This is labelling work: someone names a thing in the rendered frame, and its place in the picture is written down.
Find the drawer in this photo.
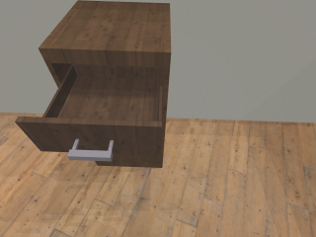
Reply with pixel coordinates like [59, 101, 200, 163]
[15, 64, 163, 156]

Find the cabinet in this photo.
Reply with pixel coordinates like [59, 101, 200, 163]
[39, 0, 172, 168]

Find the handle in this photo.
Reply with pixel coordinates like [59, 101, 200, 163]
[67, 138, 115, 162]

